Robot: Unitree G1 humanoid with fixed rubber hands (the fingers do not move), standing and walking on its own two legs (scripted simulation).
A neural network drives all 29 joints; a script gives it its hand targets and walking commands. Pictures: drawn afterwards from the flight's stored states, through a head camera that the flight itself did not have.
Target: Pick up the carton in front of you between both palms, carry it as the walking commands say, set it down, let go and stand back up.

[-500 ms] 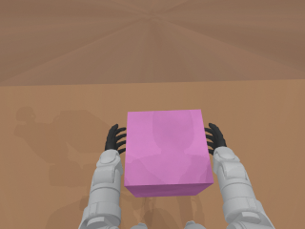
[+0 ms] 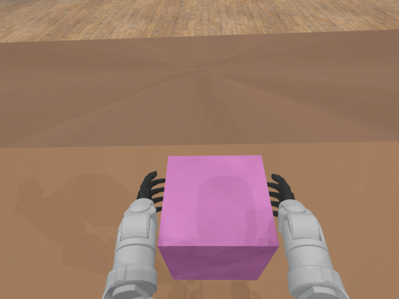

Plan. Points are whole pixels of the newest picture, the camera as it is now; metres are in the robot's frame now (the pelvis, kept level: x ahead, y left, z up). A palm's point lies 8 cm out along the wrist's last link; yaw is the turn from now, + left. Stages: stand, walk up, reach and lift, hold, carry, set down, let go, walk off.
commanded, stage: reach and lift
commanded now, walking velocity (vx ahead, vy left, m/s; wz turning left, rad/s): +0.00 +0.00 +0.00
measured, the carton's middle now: (214, 221) +0.30 +0.00 -0.06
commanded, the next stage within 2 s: hold in 0.78 s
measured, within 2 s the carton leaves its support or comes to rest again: neither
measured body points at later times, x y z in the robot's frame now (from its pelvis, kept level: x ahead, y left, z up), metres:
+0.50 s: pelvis +0.01 +0.00 +0.01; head -0.02 +0.00 +0.45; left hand +0.32 +0.15 +0.03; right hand +0.32 -0.15 +0.02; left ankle +0.02 +0.13 -0.74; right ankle +0.03 -0.13 -0.74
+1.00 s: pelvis +0.01 +0.00 +0.01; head -0.04 +0.00 +0.45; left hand +0.31 +0.15 +0.06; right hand +0.31 -0.15 +0.05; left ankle +0.02 +0.13 -0.74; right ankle +0.03 -0.13 -0.74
